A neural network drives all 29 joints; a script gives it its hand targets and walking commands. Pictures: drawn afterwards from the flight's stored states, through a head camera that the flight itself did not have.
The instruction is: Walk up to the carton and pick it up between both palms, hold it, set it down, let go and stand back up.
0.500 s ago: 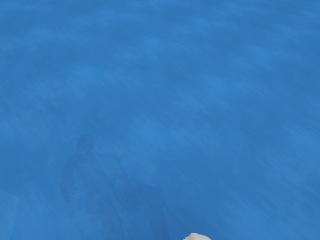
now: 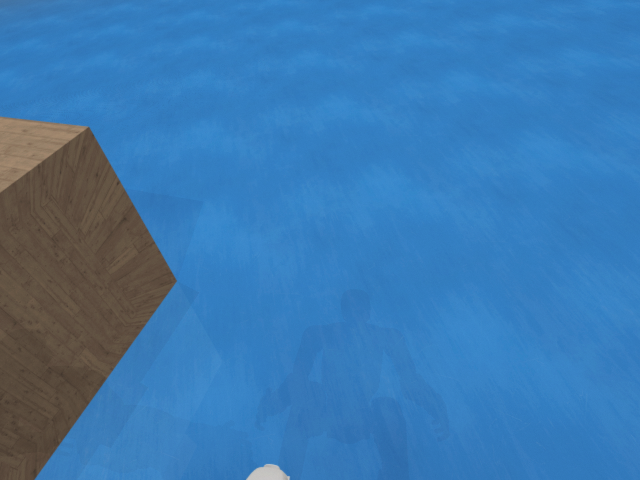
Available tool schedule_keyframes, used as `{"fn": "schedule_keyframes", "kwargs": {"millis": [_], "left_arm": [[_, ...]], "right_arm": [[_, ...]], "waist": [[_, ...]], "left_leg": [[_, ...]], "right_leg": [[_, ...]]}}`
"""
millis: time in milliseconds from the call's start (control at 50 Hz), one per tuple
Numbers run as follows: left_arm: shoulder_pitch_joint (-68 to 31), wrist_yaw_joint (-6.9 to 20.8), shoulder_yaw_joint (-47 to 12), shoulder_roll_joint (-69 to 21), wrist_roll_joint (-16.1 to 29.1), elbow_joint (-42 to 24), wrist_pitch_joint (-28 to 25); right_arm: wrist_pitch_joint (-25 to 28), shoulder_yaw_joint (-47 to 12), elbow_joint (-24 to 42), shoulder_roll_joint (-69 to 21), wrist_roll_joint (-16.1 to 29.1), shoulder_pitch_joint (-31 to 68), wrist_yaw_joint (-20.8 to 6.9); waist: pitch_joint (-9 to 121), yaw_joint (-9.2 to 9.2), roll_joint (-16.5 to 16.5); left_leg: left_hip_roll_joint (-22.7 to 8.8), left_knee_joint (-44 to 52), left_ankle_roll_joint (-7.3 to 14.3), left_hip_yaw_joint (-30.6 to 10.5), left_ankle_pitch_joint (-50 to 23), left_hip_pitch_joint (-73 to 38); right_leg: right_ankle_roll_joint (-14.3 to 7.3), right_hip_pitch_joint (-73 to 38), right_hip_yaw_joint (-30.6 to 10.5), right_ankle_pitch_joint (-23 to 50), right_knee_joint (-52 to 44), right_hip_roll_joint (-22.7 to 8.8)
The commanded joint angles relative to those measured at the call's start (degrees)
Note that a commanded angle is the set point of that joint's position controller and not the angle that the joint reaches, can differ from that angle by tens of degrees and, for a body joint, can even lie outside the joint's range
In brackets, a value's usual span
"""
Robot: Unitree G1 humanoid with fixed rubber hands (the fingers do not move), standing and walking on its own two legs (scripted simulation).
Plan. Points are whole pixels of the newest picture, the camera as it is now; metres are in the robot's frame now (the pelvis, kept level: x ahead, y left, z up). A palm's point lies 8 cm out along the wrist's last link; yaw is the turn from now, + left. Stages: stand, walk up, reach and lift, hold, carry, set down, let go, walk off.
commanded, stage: walk up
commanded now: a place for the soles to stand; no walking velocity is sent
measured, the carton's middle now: out of the picture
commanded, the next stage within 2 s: none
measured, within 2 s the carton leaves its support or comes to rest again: neither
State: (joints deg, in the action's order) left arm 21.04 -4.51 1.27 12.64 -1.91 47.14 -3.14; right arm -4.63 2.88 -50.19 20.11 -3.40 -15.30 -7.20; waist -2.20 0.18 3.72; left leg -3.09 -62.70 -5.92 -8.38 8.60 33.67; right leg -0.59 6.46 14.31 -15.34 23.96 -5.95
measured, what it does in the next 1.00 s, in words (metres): walks ahead, turning left: left foot, then right foot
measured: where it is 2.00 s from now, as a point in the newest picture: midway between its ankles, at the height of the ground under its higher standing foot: (166, 451)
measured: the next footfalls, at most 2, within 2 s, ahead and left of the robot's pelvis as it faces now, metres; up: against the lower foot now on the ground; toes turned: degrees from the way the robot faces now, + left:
left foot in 0.26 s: +0.18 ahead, +0.22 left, +0.00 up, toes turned +21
right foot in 0.74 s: +0.40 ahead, +0.17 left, +0.00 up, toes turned +31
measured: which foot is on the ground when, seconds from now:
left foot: up 0.00-0.24, down 0.26-0.76, up 0.78-1.00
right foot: down 0.00-0.28, up 0.30-0.72, down 0.74-1.00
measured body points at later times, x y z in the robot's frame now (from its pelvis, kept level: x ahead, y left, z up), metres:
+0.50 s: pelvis +0.15 +0.14 +0.00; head +0.18 +0.18 +0.45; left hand +0.14 +0.42 -0.13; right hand +0.31 -0.10 -0.12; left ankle +0.14 +0.21 -0.75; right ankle +0.22 -0.01 -0.66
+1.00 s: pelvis +0.33 +0.23 +0.00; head +0.36 +0.20 +0.45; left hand +0.14 +0.40 -0.11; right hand +0.54 +0.07 -0.16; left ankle +0.22 +0.40 -0.64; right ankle +0.36 +0.15 -0.75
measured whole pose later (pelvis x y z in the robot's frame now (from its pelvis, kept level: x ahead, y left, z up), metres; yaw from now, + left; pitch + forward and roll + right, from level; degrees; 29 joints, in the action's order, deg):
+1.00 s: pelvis +0.33 +0.23 +0.00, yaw +45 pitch -2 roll +3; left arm 27.1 -3.3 1.3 10.7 -1.4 49.3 -5.5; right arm -1.3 2.3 -53.0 18.0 -3.5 -17.9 -4.0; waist -2.7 0.2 3.4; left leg -0.5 -66.7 -2.8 -7.0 7.5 33.9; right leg -1.2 5.6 13.3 -16.8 24.9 -5.9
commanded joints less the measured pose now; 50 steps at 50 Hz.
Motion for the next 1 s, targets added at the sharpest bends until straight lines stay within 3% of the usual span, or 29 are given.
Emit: {"fn": "schedule_keyframes", "kwargs": {"millis": [0, 60, 140, 200, 220, 240, 260, 280, 300, 320, 340, 360, 380, 420, 460, 540, 600, 680, 700, 720, 740, 760, 780, 800, 820, 840, 860, 900, 980], "left_arm": [[0.04, 0.18, 2.05, 9.19, -0.90, -3.57, -1.06], [5.62, 0.67, 2.45, 9.16, -2.04, -2.17, -1.35], [6.38, 1.02, 3.72, 11.74, -2.58, -2.15, -0.72], [3.85, 0.67, 5.37, 15.82, -2.34, -2.67, 1.12], [1.96, 0.68, 5.37, 16.33, -2.44, -2.97, 1.78], [-0.04, 1.05, 4.97, 15.89, -2.30, -3.36, 2.32], [1.30, 2.01, 3.57, 12.71, -2.15, -3.88, 2.58], [2.35, 3.37, 2.24, 8.90, -1.57, -5.94, 2.91], [1.63, 4.14, 1.64, 8.47, 0.20, -8.09, 3.24], [-1.05, 4.84, 1.63, 9.68, 0.90, -8.86, 3.07], [-2.13, 5.47, 1.84, 9.64, 1.01, -9.15, 2.57], [-1.35, 5.57, 1.36, 8.16, 0.69, -8.01, 1.68], [-0.44, 5.39, 0.93, 7.36, 0.29, -7.06, 1.00], [1.80, 4.67, 1.26, 7.60, -1.07, -5.62, 0.45], [2.54, 4.24, 1.26, 6.61, -1.13, -5.18, 0.87], [-3.28, 3.29, 0.66, 5.39, -0.45, -7.14, 1.68], [-6.66, 2.52, 0.44, 5.22, -0.54, -7.71, 1.17], [-2.65, 1.37, 1.07, 5.30, -0.98, -6.72, 0.30], [-0.18, 0.98, 1.62, 6.51, -1.12, -6.44, 0.00], [3.94, 0.48, 2.59, 8.94, -1.35, -6.21, -0.47], [8.19, -0.24, 3.91, 12.89, -1.63, -5.91, -0.99], [7.79, -0.97, 4.02, 13.89, -1.01, -5.13, -0.66], [3.48, -1.46, 3.86, 13.65, -0.28, -5.51, -0.39], [2.74, -1.21, 3.24, 10.59, 0.61, -5.42, -0.84], [4.28, -0.72, 2.43, 8.20, 0.77, -4.26, -1.70], [4.78, -0.27, 1.53, 6.62, 0.62, -3.14, -2.49], [4.63, -0.01, 0.85, 5.40, 0.52, -2.22, -3.04], [4.55, 0.65, 0.79, 4.01, 0.54, -1.33, -3.68], [7.74, 1.80, 1.12, 3.03, 0.48, -1.25, -3.93]], "right_arm": [[1.29, -0.73, 3.59, 0.89, 1.64, 5.01, -0.23], [2.21, -1.79, 3.31, -0.31, 1.38, 9.12, 0.04], [3.13, -1.82, 3.75, -1.27, 0.87, 12.70, 0.13], [3.33, -0.16, 3.84, 0.94, 0.85, 10.24, 0.65], [3.66, 0.63, 3.07, 2.09, 1.08, 5.98, 1.14], [4.25, 1.96, 0.57, 3.51, 1.18, -2.28, 2.18], [4.65, 4.13, -1.33, 7.35, 1.32, -10.18, 3.45], [4.56, 5.14, -1.16, 11.67, 2.27, -13.06, 4.46], [3.73, 5.21, 0.44, 14.44, 4.90, -11.14, 5.28], [2.97, 4.83, 2.22, 13.29, 6.09, -7.73, 6.11], [2.58, 4.06, 3.04, 10.55, 5.65, -5.25, 6.67], [2.47, 3.79, 3.26, 8.07, 4.20, -2.81, 7.09], [2.80, 3.20, 3.96, 6.42, 3.74, -1.23, 7.03], [4.39, 2.71, 4.08, 3.19, 2.99, -2.14, 5.86], [5.36, 2.78, 3.95, 2.43, 2.36, -2.81, 5.07], [5.10, 2.55, 4.91, 2.34, 2.21, -3.55, 4.43], [4.92, 2.21, 5.27, 2.44, 2.05, -4.39, 4.46], [4.82, 1.55, 4.62, 2.71, 1.84, -4.71, 4.73], [4.83, 1.11, 4.42, 2.35, 2.08, -4.29, 4.78], [5.01, 0.44, 4.73, 0.67, 1.99, -3.99, 4.67], [5.16, -0.38, 5.07, -2.04, 1.66, -6.26, 4.54], [4.34, 0.10, 2.46, -0.58, 0.83, -11.49, 4.90], [3.53, 0.81, 1.86, 1.75, 0.43, -12.83, 5.31], [3.44, 1.15, 1.55, 3.80, -0.89, -9.98, 5.08], [3.62, 1.17, 1.39, 3.74, -1.45, -7.26, 4.68], [3.68, 1.04, 0.58, 2.25, -1.21, -7.17, 4.20], [3.79, 0.53, 0.03, 0.44, -0.70, -8.18, 3.66], [3.82, -0.62, -1.35, -2.84, -0.17, -9.53, 3.01], [3.69, -2.15, -2.07, -5.15, 0.21, -5.20, 2.75]], "waist": [[-5.90, 0.05, -14.66], [-6.14, 2.65, -13.94], [-4.91, 3.14, -13.33], [-5.04, 0.82, -13.18], [-3.23, -1.89, -11.19], [1.34, -6.54, -6.45], [6.97, -10.01, 2.13], [7.37, -9.85, 13.04], [8.14, -9.20, 12.92], [6.98, -8.82, 7.90], [2.18, -7.25, 4.21], [0.54, -5.30, 2.70], [-0.43, -3.86, 2.79], [1.17, -2.71, 2.03], [2.72, -2.10, 1.91], [-0.98, -3.00, 3.92], [-2.39, -3.85, 3.87], [-1.15, -1.11, 0.74], [-0.37, 0.76, -1.17], [1.75, 2.99, -3.80], [5.55, 4.19, -11.86], [3.20, 1.39, -9.06], [-0.36, -0.55, -10.35], [-3.35, 0.32, -6.63], [-5.31, 1.09, -3.71], [-5.57, 0.39, -3.42], [-4.81, -0.73, -5.93], [-3.03, -2.14, -9.47], [-2.99, -2.50, -14.94]], "left_leg": [[-2.29, 1.21, -0.41, 6.42, -1.79, 4.88], [-4.34, 9.12, 0.71, 9.71, -1.29, 5.35], [-4.73, 18.62, 3.43, 14.02, 3.36, -0.26], [-3.29, 25.16, 6.78, 14.51, 9.18, -8.07], [-1.78, 27.85, 8.05, 15.13, 9.13, -14.20], [0.86, 32.65, 9.75, 14.83, 6.20, -25.01], [1.88, 33.48, 11.25, 10.86, 2.38, -34.72], [-6.84, 35.98, 13.82, -8.23, -4.31, -41.95], [-12.31, 43.16, 20.85, -26.94, 3.11, -43.35], [-13.27, 47.97, 22.07, -27.84, 10.19, -39.80], [-11.90, 48.28, 20.18, -21.56, 8.92, -38.15], [-10.25, 45.14, 18.26, -14.57, 0.88, -36.12], [-8.39, 44.26, 17.47, -10.52, -7.26, -32.32], [-4.99, 42.95, 16.41, -5.87, -22.06, -28.72], [-2.75, 42.81, 15.70, -4.58, -26.55, -28.35], [-0.37, 45.66, 13.25, -7.73, -10.73, -22.10], [0.17, 45.11, 11.35, -10.30, -5.25, -17.98], [1.33, 40.11, 10.04, -15.09, 5.85, -13.00], [2.56, 36.51, 9.41, -15.07, 9.27, -9.82], [4.21, 29.06, 8.06, -13.63, 11.49, -4.73], [8.43, 13.21, 5.99, -7.05, 19.20, 0.43], [9.29, 0.55, 4.87, -2.95, 23.38, 3.00], [6.00, -5.73, 3.36, -0.19, 22.20, 8.46], [3.08, -6.61, 2.36, -0.51, 17.42, 8.06], [2.20, -5.89, 1.83, -0.88, 12.72, 6.93], [1.77, -4.88, 1.88, -1.44, 8.81, 5.26], [1.65, -4.14, 2.23, -1.37, 6.01, 3.67], [2.54, -5.86, 2.51, 0.94, 0.15, 1.78], [2.91, -5.71, 3.32, 5.25, -6.44, 1.18]], "right_leg": [[-1.66, 2.04, -4.07, -4.36, -12.73, -10.30], [-3.20, -4.55, 0.44, 6.90, -10.08, -11.72], [-7.04, -9.83, 4.07, 21.50, -6.54, -15.11], [-8.52, -7.01, 5.87, 22.14, -2.82, -18.45], [-8.64, -5.03, 6.46, 22.20, 2.18, -17.99], [-7.26, -1.40, 8.14, 22.35, 13.40, -14.56], [-5.30, 3.32, 8.63, 13.94, 28.21, -8.98], [-2.85, 17.31, 5.03, -18.92, 40.71, -1.90], [-1.16, 28.57, -3.86, -25.91, 48.33, 3.54], [-1.35, 29.72, -10.41, -22.15, 50.17, 1.55], [-2.17, 31.89, -11.66, -18.30, 49.77, 0.23], [-2.45, 30.96, -12.47, -12.65, 45.45, -1.65], [-2.06, 27.85, -13.29, -10.02, 40.63, -2.41], [-1.73, 21.62, -11.67, -6.98, 37.79, -0.29], [-1.03, 20.48, -10.15, -4.19, 34.39, 1.84], [0.10, 21.37, -8.94, 0.99, 24.27, 3.48], [-0.53, 15.94, -8.62, 6.80, 16.48, 5.62], [-2.19, 3.87, -10.26, 10.04, 7.63, 6.96], [-2.91, -1.91, -11.57, 9.38, 4.91, 5.94], [-4.45, -9.65, -17.73, 4.03, 2.93, 0.58], [-7.96, -14.55, -35.81, -14.08, -4.89, -14.85], [-8.27, -11.13, -48.72, -24.85, -10.56, -23.51], [-11.62, -8.69, -53.83, -28.33, -14.35, -26.75], [-10.35, -3.45, -49.71, -26.79, -15.93, -23.94], [-7.30, -0.66, -40.76, -21.08, -16.06, -20.24], [-3.82, 0.75, -31.60, -12.92, -14.54, -16.51], [-1.75, 0.83, -23.64, -6.18, -12.75, -13.61], [1.02, 1.27, -13.41, 7.13, -10.04, -10.01], [2.73, 2.55, -2.71, 31.10, -6.70, -7.73]]}}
